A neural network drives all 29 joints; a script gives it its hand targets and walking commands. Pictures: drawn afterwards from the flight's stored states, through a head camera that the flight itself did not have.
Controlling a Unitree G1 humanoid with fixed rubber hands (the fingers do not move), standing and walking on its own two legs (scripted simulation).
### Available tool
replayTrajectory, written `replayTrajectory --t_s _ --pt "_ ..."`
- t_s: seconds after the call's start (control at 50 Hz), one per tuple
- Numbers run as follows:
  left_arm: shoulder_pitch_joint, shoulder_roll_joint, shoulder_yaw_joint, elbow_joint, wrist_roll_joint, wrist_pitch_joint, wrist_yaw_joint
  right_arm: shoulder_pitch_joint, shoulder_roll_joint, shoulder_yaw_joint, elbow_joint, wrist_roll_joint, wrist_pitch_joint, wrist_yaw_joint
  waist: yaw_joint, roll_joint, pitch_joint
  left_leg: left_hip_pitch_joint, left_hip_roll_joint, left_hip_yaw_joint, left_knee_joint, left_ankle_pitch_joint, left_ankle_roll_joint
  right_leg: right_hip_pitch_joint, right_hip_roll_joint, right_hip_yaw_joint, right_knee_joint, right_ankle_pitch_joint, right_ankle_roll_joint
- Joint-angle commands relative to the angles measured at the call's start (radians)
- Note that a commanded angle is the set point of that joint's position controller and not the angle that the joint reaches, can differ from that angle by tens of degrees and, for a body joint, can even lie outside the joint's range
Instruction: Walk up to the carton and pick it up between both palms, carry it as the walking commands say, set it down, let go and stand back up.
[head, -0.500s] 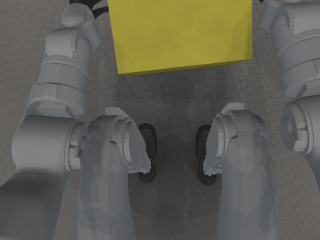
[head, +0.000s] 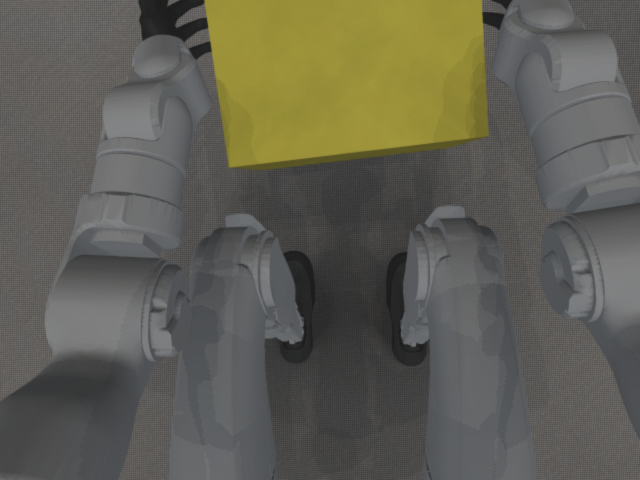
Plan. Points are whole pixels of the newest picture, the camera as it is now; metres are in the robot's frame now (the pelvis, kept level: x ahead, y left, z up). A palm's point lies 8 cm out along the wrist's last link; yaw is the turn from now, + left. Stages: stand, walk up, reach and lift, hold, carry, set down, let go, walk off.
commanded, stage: reach and lift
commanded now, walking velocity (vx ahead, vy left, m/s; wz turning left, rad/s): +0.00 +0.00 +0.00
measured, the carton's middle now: (343, 56) +0.55 -0.01 -0.16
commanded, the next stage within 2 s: none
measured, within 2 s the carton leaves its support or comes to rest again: neither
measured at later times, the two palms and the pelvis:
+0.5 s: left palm (136, 32) +0.51 +0.15 -0.01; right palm out of the picture +0.52 -0.18 -0.01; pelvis -0.01 +0.01 +0.04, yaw -1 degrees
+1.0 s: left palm (77, 6) +0.50 +0.15 +0.06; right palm out of the picture +0.50 -0.18 +0.07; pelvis -0.01 +0.01 +0.09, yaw -2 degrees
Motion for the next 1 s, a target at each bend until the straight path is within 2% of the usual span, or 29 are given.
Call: replayTrajectory --t_s 0.0,0.04,0.08,0.1,0.14,0.16,0.2,0.28,0.3,0.34,0.36,0.44,0.46,0.48,0.58,0.6,0.66,0.68,0.72,0.74,0.78,0.8,0.84,0.88,0.9,0.92,0.94,0.96,0.98 --pt "-0.892 -0.954 -0.381 -0.656 -0.046 -0.012 -0.471 -0.751 1.068 0.276 -0.764 0.063 -0.030 0.415 -0.006 -0.096 -2.792 0.965 -0.173 -0.116 -0.294 0.410 -0.042 0.862 0.139 -0.048 -0.341 0.421 0.013" --pt "-0.918 -0.931 -0.375 -0.611 -0.040 -0.004 -0.474 -0.682 1.062 0.248 -0.643 0.040 -0.014 0.418 -0.026 -0.105 -2.637 0.907 -0.160 -0.121 -0.315 0.310 -0.046 0.793 0.130 -0.043 -0.366 0.334 0.005" --pt "-0.891 -0.958 -0.399 -0.670 -0.044 0.000 -0.473 -0.668 1.090 0.267 -0.651 0.050 -0.010 0.426 0.013 -0.068 -2.720 0.986 -0.161 -0.132 -0.336 0.355 -0.050 0.809 0.140 -0.043 -0.363 0.360 0.002" --pt "-0.893 -0.978 -0.397 -0.590 -0.044 0.004 -0.468 -0.695 1.071 0.262 -0.623 0.064 -0.014 0.432 -0.008 -0.060 -2.621 0.962 -0.154 -0.137 -0.335 0.295 -0.052 0.723 0.138 -0.045 -0.362 0.306 0.002" --pt "-0.890 -0.999 -0.389 -0.651 -0.053 0.010 -0.468 -0.700 1.074 0.265 -0.710 0.057 -0.012 0.434 -0.017 -0.075 -2.722 1.048 -0.167 -0.138 -0.351 0.371 -0.057 0.795 0.148 -0.057 -0.383 0.349 0.004" --pt "-0.856 -0.980 -0.371 -0.565 -0.036 0.009 -0.466 -0.690 1.081 0.260 -0.631 0.056 -0.011 0.434 0.013 -0.074 -2.617 0.967 -0.158 -0.129 -0.352 0.325 -0.050 0.772 0.139 -0.043 -0.387 0.316 0.002" --pt "-0.860 -0.978 -0.371 -0.604 -0.025 0.011 -0.463 -0.706 1.094 0.281 -0.680 0.062 -0.009 0.437 0.022 -0.102 -2.681 1.014 -0.155 -0.138 -0.361 0.346 -0.053 0.774 0.145 -0.050 -0.388 0.326 0.009" --pt "-0.852 -0.990 -0.363 -0.516 -0.008 0.017 -0.474 -0.672 1.127 0.249 -0.563 0.045 0.000 0.445 0.019 -0.090 -2.534 0.976 -0.155 -0.132 -0.389 0.276 -0.053 0.745 0.136 -0.040 -0.438 0.266 0.000" --pt "-0.865 -0.983 -0.347 -0.517 -0.005 0.012 -0.481 -0.693 1.136 0.266 -0.584 0.066 -0.004 0.446 0.045 -0.094 -2.479 0.916 -0.149 -0.116 -0.405 0.228 -0.046 0.788 0.136 -0.030 -0.453 0.227 0.007" --pt "-0.879 -1.032 -0.384 -0.570 -0.035 0.016 -0.484 -0.655 1.152 0.267 -0.592 0.057 0.008 0.446 0.016 -0.072 -2.632 1.042 -0.146 -0.141 -0.427 0.268 -0.055 0.841 0.143 -0.037 -0.455 0.256 0.006" --pt "-0.898 -1.006 -0.371 -0.581 -0.017 0.017 -0.487 -0.665 1.166 0.252 -0.544 0.049 0.019 0.450 0.037 -0.075 -2.587 1.026 -0.150 -0.139 -0.446 0.269 -0.050 0.824 0.137 -0.029 -0.480 0.245 0.010" --pt "-0.865 -1.040 -0.405 -0.579 -0.031 0.024 -0.482 -0.690 1.125 0.268 -0.647 0.059 0.002 0.448 0.017 -0.067 -2.642 1.066 -0.154 -0.154 -0.443 0.311 -0.059 0.819 0.150 -0.036 -0.468 0.307 0.007" --pt "-0.850 -1.015 -0.388 -0.597 -0.026 0.018 -0.479 -0.716 1.129 0.303 -0.710 0.077 -0.001 0.446 0.057 -0.090 -2.729 1.123 -0.152 -0.148 -0.450 0.351 -0.056 0.896 0.145 -0.018 -0.484 0.332 0.008" --pt "-0.864 -1.006 -0.388 -0.614 -0.036 0.023 -0.479 -0.686 1.127 0.294 -0.685 0.073 0.007 0.442 0.034 -0.089 -2.711 1.104 -0.156 -0.147 -0.454 0.342 -0.057 0.893 0.147 -0.022 -0.490 0.322 0.013" --pt "-0.824 -1.009 -0.352 -0.514 -0.005 0.018 -0.483 -0.673 1.170 0.292 -0.615 0.066 0.007 0.450 0.086 -0.112 -2.566 1.066 -0.147 -0.129 -0.502 0.276 -0.052 0.906 0.147 -0.013 -0.547 0.245 0.010" --pt "-0.865 -1.003 -0.372 -0.560 -0.012 0.015 -0.483 -0.660 1.166 0.276 -0.601 0.049 0.013 0.444 0.052 -0.116 -2.621 1.078 -0.146 -0.148 -0.507 0.268 -0.055 0.934 0.144 -0.012 -0.548 0.263 0.009" --pt "-0.829 -0.997 -0.377 -0.543 -0.018 0.016 -0.486 -0.631 1.183 0.291 -0.568 0.068 0.017 0.445 0.081 -0.082 -2.568 1.098 -0.138 -0.146 -0.542 0.272 -0.057 0.910 0.150 -0.016 -0.569 0.248 0.015" --pt "-0.835 -1.019 -0.386 -0.579 -0.036 0.024 -0.486 -0.657 1.152 0.302 -0.663 0.060 0.013 0.444 0.058 -0.112 -2.675 1.165 -0.140 -0.159 -0.530 0.279 -0.060 0.945 0.155 -0.027 -0.554 0.267 0.012" --pt "-0.819 -0.986 -0.343 -0.518 -0.003 0.026 -0.486 -0.677 1.183 0.289 -0.648 0.066 0.019 0.444 0.108 -0.107 -2.632 1.158 -0.143 -0.137 -0.555 0.294 -0.049 0.977 0.151 -0.004 -0.587 0.254 0.014" --pt "-0.866 -0.977 -0.356 -0.582 -0.013 0.026 -0.484 -0.671 1.168 0.274 -0.605 0.048 0.026 0.447 0.068 -0.117 -2.620 1.140 -0.144 -0.156 -0.561 0.219 -0.054 0.956 0.151 -0.015 -0.590 0.198 0.012" --pt "-0.845 -1.015 -0.374 -0.545 -0.016 0.027 -0.487 -0.676 1.190 0.295 -0.619 0.080 0.020 0.452 0.097 -0.048 -2.592 1.167 -0.134 -0.158 -0.581 0.202 -0.055 0.939 0.147 0.003 -0.603 0.190 0.002" --pt "-0.839 -1.021 -0.365 -0.498 -0.009 0.037 -0.487 -0.613 1.179 0.247 -0.536 0.037 0.026 0.461 0.060 -0.073 -2.490 1.154 -0.131 -0.177 -0.602 0.162 -0.062 0.870 0.154 -0.021 -0.608 0.170 0.000" --pt "-0.812 -1.049 -0.390 -0.548 -0.015 0.037 -0.486 -0.629 1.188 0.282 -0.621 0.062 0.019 0.466 0.079 -0.067 -2.610 1.251 -0.136 -0.189 -0.622 0.227 -0.068 0.915 0.166 -0.026 -0.609 0.224 0.003" --pt "-0.853 -1.035 -0.392 -0.540 -0.034 0.041 -0.489 -0.665 1.173 0.280 -0.630 0.064 0.024 0.463 0.052 -0.060 -2.578 1.237 -0.137 -0.179 -0.614 0.210 -0.066 0.909 0.161 -0.026 -0.629 0.203 0.004" --pt "-0.835 -1.037 -0.393 -0.621 -0.029 0.038 -0.483 -0.660 1.183 0.298 -0.675 0.073 0.027 0.462 0.093 -0.062 -2.679 1.302 -0.141 -0.190 -0.628 0.281 -0.070 0.981 0.168 -0.019 -0.617 0.259 0.005" --pt "-0.884 -1.012 -0.404 -0.657 -0.031 0.038 -0.484 -0.626 1.183 0.282 -0.645 0.046 0.036 0.459 0.048 -0.072 -2.727 1.317 -0.148 -0.191 -0.631 0.254 -0.073 1.001 0.160 -0.016 -0.643 0.243 0.005" --pt "-0.831 -1.015 -0.412 -0.623 -0.031 0.042 -0.483 -0.668 1.159 0.288 -0.727 0.059 0.023 0.453 0.060 -0.052 -2.746 1.337 -0.146 -0.177 -0.614 0.309 -0.072 1.020 0.165 -0.004 -0.641 0.294 -0.001" --pt "-0.791 -1.003 -0.372 -0.535 -0.020 0.044 -0.482 -0.661 1.171 0.290 -0.682 0.062 0.026 0.453 0.077 -0.096 -2.625 1.261 -0.145 -0.173 -0.631 0.257 -0.061 0.997 0.154 0.002 -0.666 0.232 0.009" --pt "-0.780 -1.014 -0.383 -0.545 -0.014 0.039 -0.486 -0.623 1.193 0.291 -0.630 0.063 0.025 0.459 0.089 -0.058 -2.539 1.237 -0.135 -0.173 -0.654 0.219 -0.064 0.987 0.155 0.000 -0.673 0.214 0.004"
